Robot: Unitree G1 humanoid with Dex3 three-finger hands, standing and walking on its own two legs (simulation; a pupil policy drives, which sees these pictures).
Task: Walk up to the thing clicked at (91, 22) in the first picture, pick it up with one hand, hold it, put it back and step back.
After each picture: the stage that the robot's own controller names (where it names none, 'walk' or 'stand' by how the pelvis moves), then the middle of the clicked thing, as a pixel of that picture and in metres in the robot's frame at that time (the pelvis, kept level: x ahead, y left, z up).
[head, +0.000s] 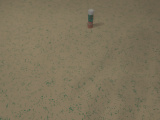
stand; (90, 19) +1.77 -0.14 -0.66
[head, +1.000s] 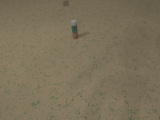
walk; (74, 29) +1.64 +0.17 -0.63
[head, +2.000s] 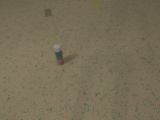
walk; (59, 55) +1.10 +0.27 -0.65
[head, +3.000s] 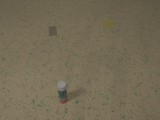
walk; (62, 92) +0.70 +0.17 -0.63
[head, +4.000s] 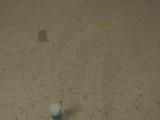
stand; (56, 115) +0.48 +0.17 -0.63
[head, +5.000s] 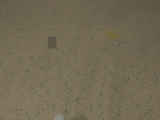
stand; out of the picture +0.43 +0.16 -0.65
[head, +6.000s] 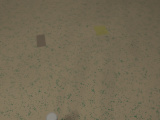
stand; out of the picture +0.42 +0.19 -0.65
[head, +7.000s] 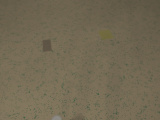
stand; out of the picture +0.43 +0.18 -0.66
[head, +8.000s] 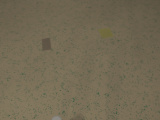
stand; out of the picture +0.42 +0.18 -0.66
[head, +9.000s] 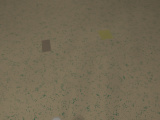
go down; out of the picture +0.42 +0.18 -0.66
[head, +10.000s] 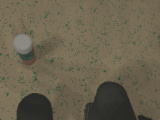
go down; (26, 52) +0.51 +0.17 -0.33
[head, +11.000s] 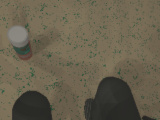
approach; (22, 45) +0.52 +0.17 -0.29
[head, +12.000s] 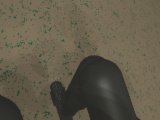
close in; out of the picture +0.52 +0.23 -0.18
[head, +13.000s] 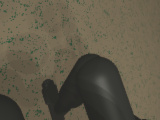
close; out of the picture +0.51 +0.24 -0.19
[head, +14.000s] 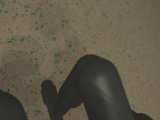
lift; out of the picture +0.46 +0.21 -0.19
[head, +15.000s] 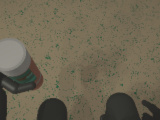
lift; (24, 70) +0.36 +0.18 +0.00
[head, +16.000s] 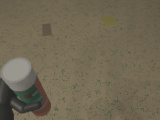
hold; (31, 92) +0.30 +0.17 +0.04
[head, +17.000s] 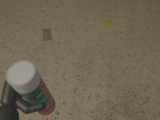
hold; (36, 93) +0.30 +0.15 +0.05
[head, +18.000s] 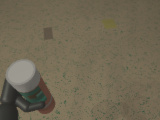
crouch; (36, 91) +0.31 +0.16 +0.04
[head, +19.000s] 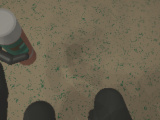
crouch; (16, 44) +0.46 +0.15 -0.03
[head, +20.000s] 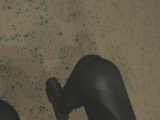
lower; out of the picture +0.50 +0.22 -0.19
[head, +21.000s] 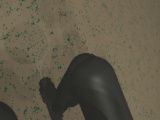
lower; out of the picture +0.50 +0.23 -0.19
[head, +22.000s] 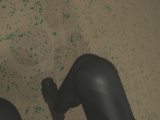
lower; out of the picture +0.49 +0.23 -0.19
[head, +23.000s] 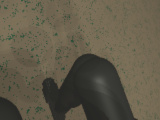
lower; out of the picture +0.49 +0.23 -0.19
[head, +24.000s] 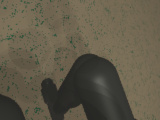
loosen; out of the picture +0.48 +0.21 -0.20
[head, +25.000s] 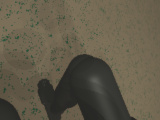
withdraw; out of the picture +0.49 +0.20 -0.20
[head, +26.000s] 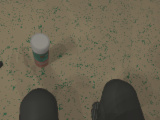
walk; (41, 53) +0.50 +0.13 -0.28
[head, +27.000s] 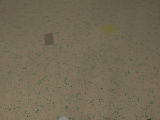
stand; out of the picture +0.40 +0.11 -0.59
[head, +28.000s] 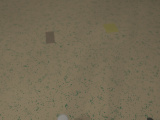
stand; out of the picture +0.41 +0.12 -0.60
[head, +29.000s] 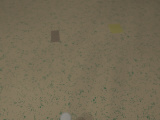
stand; out of the picture +0.41 +0.12 -0.62
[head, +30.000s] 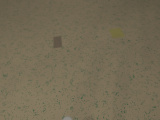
walk; out of the picture +0.42 +0.13 -0.65
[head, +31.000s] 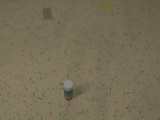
walk; (68, 90) +0.57 +0.07 -0.63
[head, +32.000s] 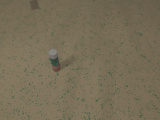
walk; (54, 61) +0.87 +0.23 -0.62
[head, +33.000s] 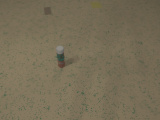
stand; (60, 57) +1.07 +0.17 -0.64
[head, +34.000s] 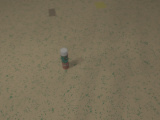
stand; (64, 59) +1.06 +0.17 -0.66
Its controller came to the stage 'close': yes
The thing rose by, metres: 0.68
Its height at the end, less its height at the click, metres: +0.00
